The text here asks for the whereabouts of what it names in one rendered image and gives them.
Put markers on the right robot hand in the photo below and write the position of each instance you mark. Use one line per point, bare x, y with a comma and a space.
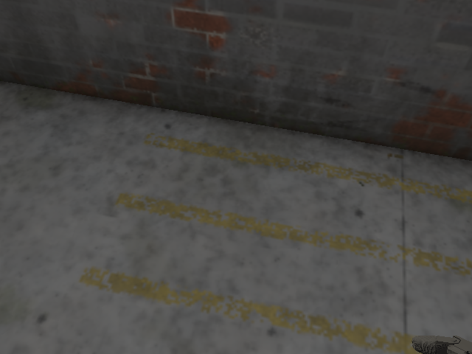
441, 345

